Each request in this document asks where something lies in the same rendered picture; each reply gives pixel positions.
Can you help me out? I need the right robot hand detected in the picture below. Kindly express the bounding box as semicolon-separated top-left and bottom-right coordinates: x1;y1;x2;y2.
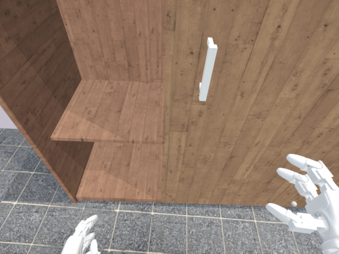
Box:
266;154;339;242

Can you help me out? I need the left robot hand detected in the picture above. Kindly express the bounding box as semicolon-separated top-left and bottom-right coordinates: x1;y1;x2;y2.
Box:
61;215;101;254

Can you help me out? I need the robot right forearm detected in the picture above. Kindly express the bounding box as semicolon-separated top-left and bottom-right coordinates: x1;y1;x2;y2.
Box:
320;238;339;254

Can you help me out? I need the handle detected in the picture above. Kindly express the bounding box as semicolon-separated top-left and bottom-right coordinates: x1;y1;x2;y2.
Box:
199;38;218;101

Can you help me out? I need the wardrobe door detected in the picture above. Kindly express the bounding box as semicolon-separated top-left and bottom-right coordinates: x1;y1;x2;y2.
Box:
161;0;339;207

